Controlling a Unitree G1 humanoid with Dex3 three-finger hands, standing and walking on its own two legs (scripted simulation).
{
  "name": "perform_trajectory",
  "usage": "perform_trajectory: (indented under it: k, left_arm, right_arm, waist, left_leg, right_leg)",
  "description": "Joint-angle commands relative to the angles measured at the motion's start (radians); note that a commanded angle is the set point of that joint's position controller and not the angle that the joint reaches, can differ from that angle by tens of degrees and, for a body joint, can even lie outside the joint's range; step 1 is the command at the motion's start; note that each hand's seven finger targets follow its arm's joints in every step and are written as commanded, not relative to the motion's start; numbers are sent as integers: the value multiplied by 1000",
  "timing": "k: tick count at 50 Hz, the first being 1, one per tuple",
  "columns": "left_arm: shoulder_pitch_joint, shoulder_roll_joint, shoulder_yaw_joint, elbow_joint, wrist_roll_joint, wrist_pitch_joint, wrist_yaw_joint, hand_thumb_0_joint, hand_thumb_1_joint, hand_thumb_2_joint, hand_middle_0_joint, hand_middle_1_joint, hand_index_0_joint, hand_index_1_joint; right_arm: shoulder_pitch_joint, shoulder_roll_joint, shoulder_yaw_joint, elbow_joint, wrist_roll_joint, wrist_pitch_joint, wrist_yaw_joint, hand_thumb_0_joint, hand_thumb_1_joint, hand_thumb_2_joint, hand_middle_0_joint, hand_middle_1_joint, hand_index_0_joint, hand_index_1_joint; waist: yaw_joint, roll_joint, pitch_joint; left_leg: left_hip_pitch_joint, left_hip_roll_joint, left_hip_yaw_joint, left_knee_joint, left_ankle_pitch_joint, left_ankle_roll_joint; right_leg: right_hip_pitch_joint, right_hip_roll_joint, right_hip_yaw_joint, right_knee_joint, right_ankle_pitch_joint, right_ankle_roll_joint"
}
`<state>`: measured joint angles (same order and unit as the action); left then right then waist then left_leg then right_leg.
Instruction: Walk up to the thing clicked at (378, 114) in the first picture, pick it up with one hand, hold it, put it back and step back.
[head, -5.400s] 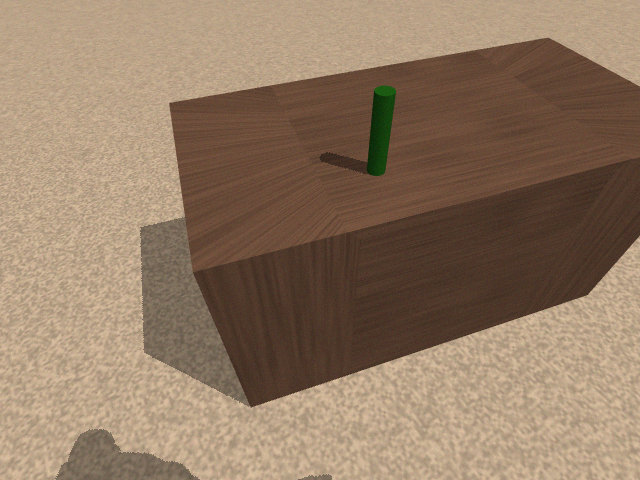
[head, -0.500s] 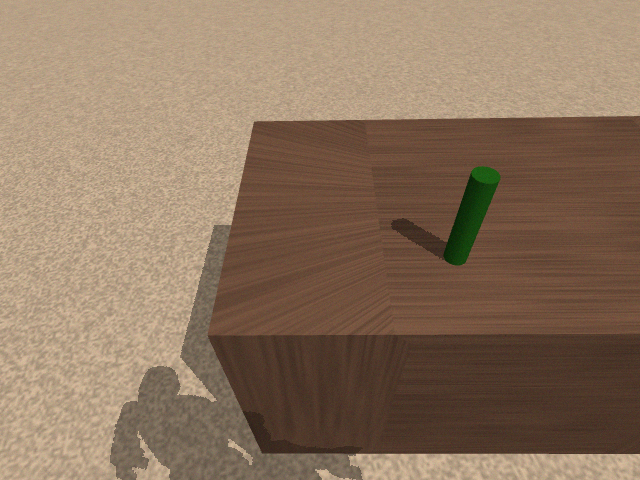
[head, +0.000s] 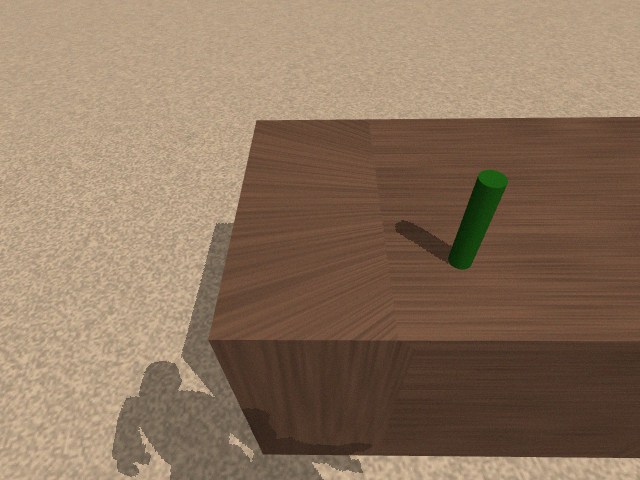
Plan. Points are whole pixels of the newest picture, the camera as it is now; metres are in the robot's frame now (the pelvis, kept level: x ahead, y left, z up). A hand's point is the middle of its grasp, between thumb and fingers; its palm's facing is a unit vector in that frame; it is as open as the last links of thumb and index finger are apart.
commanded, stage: stand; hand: right
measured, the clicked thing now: (474, 224) +0.50 -0.23 +0.01
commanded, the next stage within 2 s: rise first in 0.66 s
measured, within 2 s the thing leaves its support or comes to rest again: neither
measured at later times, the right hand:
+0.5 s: hand out of the picture +0.08 -0.25 -0.16, palm faces -0.03 +0.94 -0.34, open 7.4 cm
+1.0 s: hand (524, 474) +0.17 -0.25 -0.13, palm faces +0.18 +0.93 -0.32, open 10.9 cm
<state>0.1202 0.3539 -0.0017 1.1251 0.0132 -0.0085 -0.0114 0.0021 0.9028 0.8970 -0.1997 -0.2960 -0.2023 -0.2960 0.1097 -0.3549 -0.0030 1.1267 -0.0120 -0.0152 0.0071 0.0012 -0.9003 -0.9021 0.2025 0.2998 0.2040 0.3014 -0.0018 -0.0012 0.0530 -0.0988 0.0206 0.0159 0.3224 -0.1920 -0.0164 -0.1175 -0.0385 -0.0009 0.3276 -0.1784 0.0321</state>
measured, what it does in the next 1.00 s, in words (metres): stands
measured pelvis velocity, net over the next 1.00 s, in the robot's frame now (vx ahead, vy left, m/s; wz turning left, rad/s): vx -0.01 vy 0.00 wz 0.00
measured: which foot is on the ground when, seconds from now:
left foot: down 0.00-1.00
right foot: down 0.00-1.00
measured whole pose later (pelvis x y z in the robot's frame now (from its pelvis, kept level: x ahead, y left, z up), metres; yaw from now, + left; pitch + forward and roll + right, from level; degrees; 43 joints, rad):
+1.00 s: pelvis -0.01 +0.00 -0.01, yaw +0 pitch +2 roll +0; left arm 0.04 0.28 0.09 0.90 -0.05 -0.09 0.05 0.00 0.50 0.50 -0.07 -0.10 -0.07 -0.11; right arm 0.05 -0.29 -0.11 0.85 0.05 -0.10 -0.06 0.00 -0.50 -0.50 0.10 0.11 0.10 0.11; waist -0.01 0.00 0.05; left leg -0.24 0.03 0.01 0.44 -0.23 -0.02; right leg -0.26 -0.03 0.00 0.44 -0.22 0.03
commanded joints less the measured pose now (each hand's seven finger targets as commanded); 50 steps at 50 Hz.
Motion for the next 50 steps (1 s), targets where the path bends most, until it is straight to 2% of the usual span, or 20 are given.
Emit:
perform_trajectory:
  k: [1, 4, 7, 15, 19, 29, 35, 37, 38, 39, 40, 41, 42, 43, 44, 45, 46, 47, 48, 50]
  left_arm:
    - [-35, 211, 38, -56, -4, -20, 19, 0, 900, 900, -200, -300, -200, -301]
    - [-32, 211, 40, -58, -1, -20, 19, 0, 900, 900, -200, -300, -200, -301]
    - [-31, 214, 40, -54, -3, -19, 20, 0, 900, 900, -200, -300, -200, -301]
    - [-31, 209, 41, -58, -2, -19, 20, 0, 900, 900, -200, -300, -200, -301]
    - [-30, 212, 42, -57, 0, -19, 19, 0, 900, 900, -200, -300, -200, -301]
    - [-18, 209, 41, -59, -1, -20, 20, 0, 900, 900, -200, -300, -200, -301]
    - [-29, 208, 41, -58, -3, -18, 20, 0, 900, 900, -200, -300, -200, -301]
    - [-22, 208, 41, -59, -1, -18, 19, 0, 900, 900, -200, -300, -200, -301]
    - [-26, 213, 42, -60, -1, -19, 19, 0, 820, 820, -120, -220, -120, -221]
    - [-377, 41, 30, -410, -88, -132, 28, 0, 740, 740, -40, -140, -40, -141]
    - [-362, 66, 14, -426, -110, -151, 47, 0, 660, 660, -26, -60, -11, -61]
    - [-261, 145, 59, -330, -107, -141, 65, 0, 580, 580, -23, -30, -4, -52]
    - [-175, 198, 112, -281, -109, -126, 70, 0, 500, 500, -19, -31, 0, -52]
    - [-142, 209, 151, -317, -105, -118, 79, 0, 420, 420, -24, -38, -11, -53]
    - [-103, 197, 151, -333, -103, -118, 90, 0, 340, 340, -30, -41, -20, -51]
    - [-123, 154, 124, -334, -98, -120, 94, 0, 260, 260, -33, -43, -26, -50]
    - [-78, 140, 138, -316, -87, -116, 97, 0, 222, 229, -32, -44, -29, -48]
    - [-50, 118, 152, -274, -72, -107, 94, 0, 197, 206, -33, -49, -38, -45]
    - [-10, 106, 175, -241, -52, -99, 86, 0, 135, 184, -39, -52, -45, -46]
    - [-1, 110, 178, -316, -50, -93, 85, 0, 37, 137, -46, -56, -58, -43]
  right_arm:
    - [-31, -211, -39, -58, 5, -17, -13, 0, -900, -900, 200, 300, 200, 300]
    - [-29, -210, -39, -60, 4, -13, -14, 0, -900, -900, 200, 300, 200, 300]
    - [-36, -208, -38, -60, 5, -14, -13, 0, -900, -900, 200, 300, 200, 300]
    - [-41, -211, -41, -64, 4, -16, -14, 0, -900, -900, 200, 300, 200, 300]
    - [-39, -206, -40, -65, 4, -14, -15, 0, -900, -900, 200, 300, 200, 300]
    - [-34, -211, -41, -63, 5, -15, -14, 0, -900, -900, 200, 300, 200, 300]
    - [-37, -211, -41, -63, 4, -12, -14, 0, -900, -900, 200, 300, 200, 300]
    - [-31, -210, -42, -64, 3, -11, -14, 0, -900, -900, 200, 300, 200, 300]
    - [-29, -209, -41, -64, 3, -13, -14, 0, -820, -820, 120, 220, 120, 220]
    - [-380, -29, -6, -414, 74, -88, -25, 0, -740, -740, 69, 140, 60, 140]
    - [-344, -67, -11, -470, 113, -131, -45, 0, -660, -660, 68, 60, 61, 60]
    - [-217, -149, -58, -333, 104, -124, -63, 0, -580, -580, 65, 44, 59, 44]
    - [-163, -183, -100, -267, 101, -110, -69, 0, -500, -500, 65, 44, 59, 44]
    - [-161, -206, -141, -274, 98, -108, -77, 0, -420, -420, 64, 45, 59, 45]
    - [-143, -217, -162, -300, 94, -119, -90, 0, -340, -340, 64, 45, 58, 45]
    - [-142, -206, -163, -348, 87, -127, -94, 0, -271, -260, 67, 43, 59, 43]
    - [-104, -200, -173, -390, 81, -128, -95, 0, -213, -202, 64, 45, 58, 45]
    - [-39, -190, -194, -352, 69, -116, -94, 0, -154, -191, 61, 46, 57, 46]
    - [49, -175, -225, -337, 55, -104, -88, 0, -124, -180, 62, 46, 57, 46]
    - [49, -189, -235, -450, 55, -99, -88, 0, -27, -155, 60, 47, 57, 47]
  waist:
    - [2, 0, -76]
    - [1, -3, -75]
    - [2, 6, -67]
    - [5, 5, -89]
    - [2, -5, -77]
    - [6, 2, -86]
    - [6, -4, -65]
    - [3, -2, -69]
    - [2, 3, -75]
    - [12, -94, -91]
    - [-21, -5, -135]
    - [-27, 10, -71]
    - [0, 23, -33]
    - [8, 43, -143]
    - [8, 31, -224]
    - [-11, 9, -258]
    - [-18, -31, -274]
    - [-24, -19, -224]
    - [-26, -32, -226]
    - [-14, -50, -277]
  left_leg:
    - [4, 116, -82, -42, 171, 29]
    - [-6, 112, -78, -41, 159, 32]
    - [-2, 114, -84, -50, 141, 31]
    - [19, 117, -82, -44, 191, 30]
    - [7, 113, -78, -46, 147, 31]
    - [17, 116, -79, -41, 184, 35]
    - [2, 113, -81, -50, 127, 31]
    - [-2, 111, -76, -48, 124, 33]
    - [0, 114, -80, -50, 137, 32]
    - [-126, -5, 9, 49, 76, 13]
    - [-55, -10, 16, 20, 38, 7]
    - [-89, -15, 21, 7, -17, 10]
    - [-132, -16, 30, 26, -23, 5]
    - [-93, -15, 36, 50, 48, 0]
    - [-63, -10, 33, 64, 121, 1]
    - [-50, -11, 31, 77, 159, 7]
    - [-48, -12, 21, 81, 179, 13]
    - [-68, -15, 20, 81, 167, 17]
    - [-75, -19, 24, 92, 187, 18]
    - [-34, -25, 31, 81, 232, 15]
  right_leg:
    - [20, -98, 75, -41, 171, -43]
    - [28, -101, 76, -48, 184, -43]
    - [19, -95, 72, -45, 151, -43]
    - [23, -97, 68, -37, 184, -45]
    - [18, -97, 70, -44, 161, -45]
    - [28, -99, 74, -41, 203, -45]
    - [12, -95, 72, -50, 134, -46]
    - [16, -97, 77, -53, 149, -47]
    - [23, -98, 77, -46, 157, -48]
    - [-104, 40, -45, 59, 61, -37]
    - [-46, 29, -36, 30, 30, -37]
    - [-82, 33, -37, 21, -10, -42]
    - [-90, 35, -45, 31, -20, -40]
    - [-68, 37, -40, 54, 45, -41]
    - [-36, 37, -37, 71, 120, -39]
    - [-28, 35, -34, 76, 166, -33]
    - [-27, 39, -38, 75, 189, -31]
    - [-60, 39, -36, 71, 178, -35]
    - [-66, 39, -36, 71, 198, -35]
    - [-22, 40, -40, 63, 232, -31]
